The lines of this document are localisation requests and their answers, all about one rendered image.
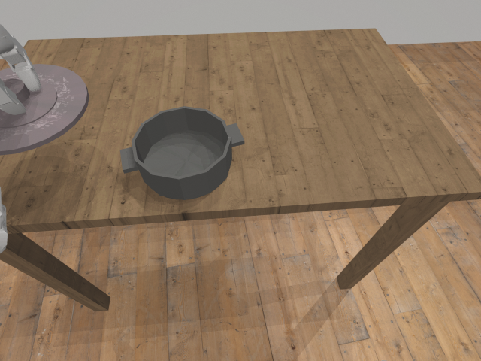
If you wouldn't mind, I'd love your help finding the lid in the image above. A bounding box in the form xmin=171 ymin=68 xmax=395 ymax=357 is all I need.
xmin=0 ymin=64 xmax=89 ymax=156

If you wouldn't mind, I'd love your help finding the knob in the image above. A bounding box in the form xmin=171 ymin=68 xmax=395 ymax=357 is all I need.
xmin=3 ymin=79 xmax=30 ymax=103

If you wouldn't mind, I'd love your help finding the pot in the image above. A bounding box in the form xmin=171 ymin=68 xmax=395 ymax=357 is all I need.
xmin=120 ymin=106 xmax=244 ymax=200

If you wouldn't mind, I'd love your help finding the robot left hand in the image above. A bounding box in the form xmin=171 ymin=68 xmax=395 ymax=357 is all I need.
xmin=0 ymin=24 xmax=41 ymax=115

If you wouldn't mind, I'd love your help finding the table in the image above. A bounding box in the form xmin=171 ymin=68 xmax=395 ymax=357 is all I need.
xmin=0 ymin=28 xmax=481 ymax=311

